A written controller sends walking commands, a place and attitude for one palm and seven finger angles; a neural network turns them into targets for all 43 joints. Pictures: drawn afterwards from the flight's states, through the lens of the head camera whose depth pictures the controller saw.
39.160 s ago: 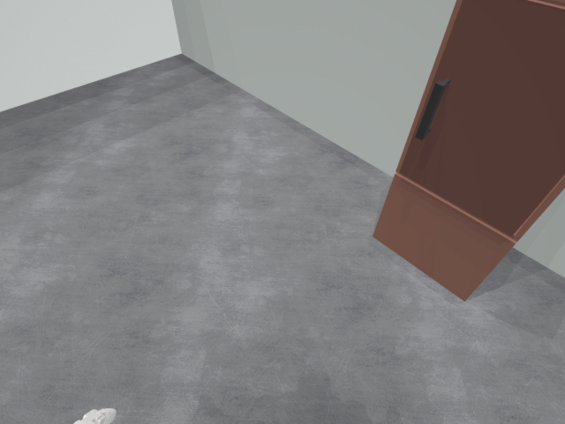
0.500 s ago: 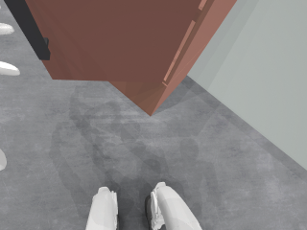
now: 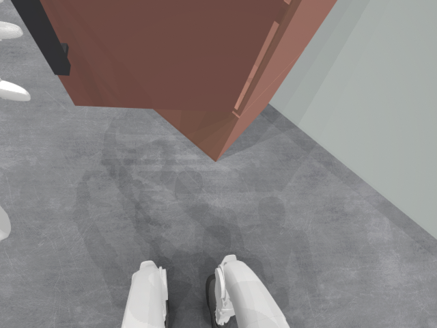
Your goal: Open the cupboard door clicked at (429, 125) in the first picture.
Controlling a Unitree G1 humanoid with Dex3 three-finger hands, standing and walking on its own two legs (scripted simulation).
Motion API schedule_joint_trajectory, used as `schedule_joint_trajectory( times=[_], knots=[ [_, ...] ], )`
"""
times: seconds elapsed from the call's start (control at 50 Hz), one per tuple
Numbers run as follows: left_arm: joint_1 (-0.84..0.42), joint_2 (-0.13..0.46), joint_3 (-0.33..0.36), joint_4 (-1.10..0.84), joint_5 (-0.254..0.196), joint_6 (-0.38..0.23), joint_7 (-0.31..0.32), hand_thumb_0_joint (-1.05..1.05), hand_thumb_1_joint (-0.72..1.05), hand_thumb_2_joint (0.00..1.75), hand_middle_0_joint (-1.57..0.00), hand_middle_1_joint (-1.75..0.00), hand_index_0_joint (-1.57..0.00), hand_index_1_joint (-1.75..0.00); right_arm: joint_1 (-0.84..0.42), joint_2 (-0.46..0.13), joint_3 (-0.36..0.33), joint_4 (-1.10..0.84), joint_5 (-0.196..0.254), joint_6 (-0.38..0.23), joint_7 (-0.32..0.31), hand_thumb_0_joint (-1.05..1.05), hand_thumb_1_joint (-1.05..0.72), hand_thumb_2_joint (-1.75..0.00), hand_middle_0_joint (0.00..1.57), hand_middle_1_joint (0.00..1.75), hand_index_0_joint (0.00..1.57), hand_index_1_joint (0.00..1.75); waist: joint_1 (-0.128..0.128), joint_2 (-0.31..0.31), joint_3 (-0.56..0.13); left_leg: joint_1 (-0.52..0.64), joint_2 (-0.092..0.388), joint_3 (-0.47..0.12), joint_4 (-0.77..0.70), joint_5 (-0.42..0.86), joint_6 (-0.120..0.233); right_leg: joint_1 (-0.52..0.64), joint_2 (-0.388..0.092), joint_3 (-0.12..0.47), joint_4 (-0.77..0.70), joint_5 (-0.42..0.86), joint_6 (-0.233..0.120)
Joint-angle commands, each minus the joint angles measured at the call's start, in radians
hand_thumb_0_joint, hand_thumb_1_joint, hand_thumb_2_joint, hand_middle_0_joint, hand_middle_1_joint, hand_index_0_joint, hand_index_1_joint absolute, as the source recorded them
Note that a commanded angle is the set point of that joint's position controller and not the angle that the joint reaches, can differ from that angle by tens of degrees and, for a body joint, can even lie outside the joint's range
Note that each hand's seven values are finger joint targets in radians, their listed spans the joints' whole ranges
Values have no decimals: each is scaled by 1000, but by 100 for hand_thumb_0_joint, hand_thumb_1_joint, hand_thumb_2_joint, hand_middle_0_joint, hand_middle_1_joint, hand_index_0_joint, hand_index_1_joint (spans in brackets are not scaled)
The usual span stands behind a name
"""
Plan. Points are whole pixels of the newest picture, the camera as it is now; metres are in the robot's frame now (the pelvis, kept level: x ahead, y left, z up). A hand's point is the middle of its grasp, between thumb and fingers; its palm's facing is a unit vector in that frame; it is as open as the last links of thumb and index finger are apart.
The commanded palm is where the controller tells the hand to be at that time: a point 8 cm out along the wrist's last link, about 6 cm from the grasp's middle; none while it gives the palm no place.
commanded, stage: slide the fingers in behind the handle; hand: left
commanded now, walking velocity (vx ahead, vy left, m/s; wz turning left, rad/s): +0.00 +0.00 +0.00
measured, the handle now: (43, 20) +0.60 +0.24 +0.06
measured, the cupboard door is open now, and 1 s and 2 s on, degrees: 43 43 43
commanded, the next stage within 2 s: close the thumb around the handle in 1.38 s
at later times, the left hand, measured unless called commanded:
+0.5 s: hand (18, 51) +0.53 +0.26 +0.06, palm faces -0.02 -1.00 +0.00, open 14.0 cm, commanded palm +0.53 +0.28 +0.07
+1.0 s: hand (48, 53) +0.54 +0.23 +0.06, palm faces -0.03 -1.00 +0.00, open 14.0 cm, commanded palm +0.53 +0.25 +0.07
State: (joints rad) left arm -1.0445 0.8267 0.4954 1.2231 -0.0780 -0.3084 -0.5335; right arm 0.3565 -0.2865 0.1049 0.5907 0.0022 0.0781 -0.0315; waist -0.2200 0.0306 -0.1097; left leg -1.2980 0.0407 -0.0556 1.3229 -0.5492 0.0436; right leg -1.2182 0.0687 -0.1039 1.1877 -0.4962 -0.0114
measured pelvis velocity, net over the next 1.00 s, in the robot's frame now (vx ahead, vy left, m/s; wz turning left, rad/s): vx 0.01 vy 0.00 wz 0.01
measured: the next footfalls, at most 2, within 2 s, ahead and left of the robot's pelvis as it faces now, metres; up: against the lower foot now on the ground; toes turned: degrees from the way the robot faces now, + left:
none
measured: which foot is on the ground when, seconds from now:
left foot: down 0.00-1.00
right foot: down 0.00-1.00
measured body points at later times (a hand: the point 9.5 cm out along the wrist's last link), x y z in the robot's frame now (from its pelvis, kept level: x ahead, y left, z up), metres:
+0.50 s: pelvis +0.01 +0.00 +0.00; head +0.19 +0.05 +0.41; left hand +0.53 +0.32 +0.07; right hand +0.00 -0.26 -0.09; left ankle +0.02 +0.09 -0.62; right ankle +0.03 -0.12 -0.62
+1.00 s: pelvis +0.01 +0.00 +0.01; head +0.19 +0.05 +0.42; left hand +0.54 +0.28 +0.06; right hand +0.02 -0.26 -0.09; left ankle +0.02 +0.09 -0.62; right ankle +0.03 -0.12 -0.62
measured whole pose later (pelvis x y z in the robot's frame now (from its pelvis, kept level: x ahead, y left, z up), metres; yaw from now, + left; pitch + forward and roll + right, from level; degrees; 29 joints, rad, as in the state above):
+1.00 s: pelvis +0.01 +0.00 +0.01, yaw +0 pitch +29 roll -7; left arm -1.00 0.64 0.42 1.19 -0.08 -0.36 -0.37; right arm 0.36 -0.27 0.08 0.61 -0.01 0.07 0.00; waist -0.21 0.04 -0.12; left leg -1.25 0.03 -0.03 1.29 -0.55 0.05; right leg -1.18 0.06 -0.08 1.17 -0.51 0.00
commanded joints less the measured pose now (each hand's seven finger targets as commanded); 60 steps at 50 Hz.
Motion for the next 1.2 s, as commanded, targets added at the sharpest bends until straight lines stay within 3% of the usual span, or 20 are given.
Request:
schedule_joint_trajectory(
  times=[0.0,0.1,0.16,0.18,0.26,0.34,0.4,0.44,0.5,0.52,0.58,0.62,0.66,0.74,0.78,0.84,0.92,1.04,1.1,1.18],
  knots=[
    [-385,269,24,-195,-23,-45,26,0,-50,30,-30,-120,-30,-120,212,-219,-81,-19,-4,-6,-18,0,-90,-90,20,30,20,30,-8,269,-534,602,22,-83,-153,479,-21,93,7,35,-126,228,-20],
    [-422,324,65,-198,-12,-67,66,0,-50,30,-30,-120,-30,-120,207,-215,-74,-20,-6,-18,-19,0,-90,-90,20,30,20,30,-11,237,-542,517,17,-63,-139,426,-8,149,8,51,-121,224,-17],
    [-418,331,70,-218,-6,-84,75,0,-50,30,-30,-120,-30,-120,211,-214,-75,-19,-9,-21,-16,0,-90,-90,20,30,20,30,-1,274,-582,555,17,-66,-136,471,-14,153,7,50,-110,246,-20],
    [-403,305,48,-219,-4,-83,73,0,-50,30,-30,-120,-30,-120,209,-213,-76,-20,-9,-20,-13,0,-90,-90,20,30,20,30,1,299,-588,575,17,-66,-137,486,-18,139,7,50,-109,251,-22],
    [-359,231,16,-215,-17,-68,61,0,-50,30,-30,-120,-30,-120,221,-212,-86,-15,-9,-13,-6,0,-90,-90,20,30,20,30,-4,276,-591,626,23,-77,-147,533,-22,129,8,40,-117,274,-18],
    [-355,234,31,-214,-34,-50,49,0,-50,30,-30,-120,-30,-120,227,-213,-90,-14,-6,-10,-8,0,-90,-90,20,30,20,30,-6,220,-586,571,18,-65,-147,514,-11,177,7,47,-122,302,-14],
    [-377,254,48,-246,-36,-66,63,0,-50,30,-30,-120,-30,-120,226,-208,-90,-10,-7,-14,-8,0,-90,-90,20,30,20,30,0,228,-567,550,15,-57,-149,497,-9,199,7,54,-127,302,-16],
    [-372,222,35,-292,-36,-92,75,0,-50,30,-30,-120,-30,-120,228,-205,-97,-5,-10,-17,-2,0,-90,-90,20,30,20,30,11,295,-612,645,19,-72,-153,563,-24,151,6,47,-121,302,-22],
    [-335,171,12,-238,-39,-96,87,0,-50,30,-30,-120,-30,-120,222,-201,-98,3,-10,-15,2,0,-90,-90,20,30,20,30,-5,239,-542,615,20,-66,-155,532,-20,145,8,45,-133,287,-19],
    [-344,187,26,-242,-40,-101,90,0,-50,30,-30,-120,-30,-120,227,-203,-97,4,-11,-15,1,0,-90,-90,20,30,20,30,-2,228,-548,613,19,-72,-157,535,-18,153,8,44,-127,288,-21],
    [-342,120,-25,-233,-35,-86,94,0,-50,30,-30,-120,-30,-120,220,-198,-100,3,-10,-13,4,0,-90,-90,20,30,20,30,-5,254,-538,627,18,-68,-166,530,-22,141,5,42,-135,283,-20],
    [-321,143,-2,-236,-35,-89,100,0,-50,30,-30,-120,-30,-120,226,-200,-101,0,-10,-12,5,0,-90,-90,20,30,20,30,8,257,-557,640,17,-72,-165,555,-24,144,6,42,-129,291,-24],
    [-360,95,-37,-256,-36,-92,110,0,-50,30,-30,-120,-30,-120,223,-197,-104,5,-12,-11,6,0,-90,-90,20,30,20,30,-11,254,-555,668,19,-80,-168,572,-28,125,4,38,-134,294,-21],
    [-376,111,-15,-282,-36,-119,132,0,-50,30,-30,-120,-30,-120,220,-197,-107,6,-15,-12,7,0,-90,-90,20,30,20,30,-1,268,-587,688,18,-81,-166,590,-34,130,2,42,-127,300,-23],
    [-382,41,-61,-256,-35,-119,137,0,-50,30,-30,-120,-30,-120,216,-190,-108,13,-17,-14,11,0,-90,-90,20,30,20,30,-19,243,-548,675,20,-83,-167,552,-31,109,3,37,-134,277,-20],
    [-356,81,-32,-215,-29,-114,146,0,-50,30,-30,-120,-30,-120,218,-197,-105,7,-15,-10,8,0,-90,-90,20,30,20,30,-10,216,-539,630,15,-74,-170,522,-25,138,2,42,-132,274,-22],
    [-387,39,-59,-240,-26,-118,161,0,-50,30,-30,-120,-30,-120,217,-187,-105,4,-19,-13,13,0,-90,-90,20,30,20,30,-11,246,-547,651,14,-81,-171,538,-30,117,1,38,-123,269,-24],
    [-394,102,-4,-278,-16,-141,194,0,-50,30,-30,-120,-30,-120,222,-188,-107,4,-22,-9,16,0,-90,-90,20,30,20,30,3,240,-613,663,14,-74,-164,581,-31,170,1,48,-119,315,-21],
    [-356,66,-28,-232,-11,-127,192,0,-50,30,-30,-120,-30,-120,218,-183,-105,3,-19,-6,19,0,-90,-90,20,30,20,30,-2,205,-573,610,9,-61,-164,533,-22,188,1,51,-126,311,-17],
    [-335,95,-16,-206,-8,-112,185,0,-50,30,-30,-120,-30,-120,219,-184,-101,-7,-15,-2,14,0,-90,-90,20,30,20,30,-1,180,-552,551,5,-44,-164,507,-12,233,2,59,-129,334,-15]
  ],
)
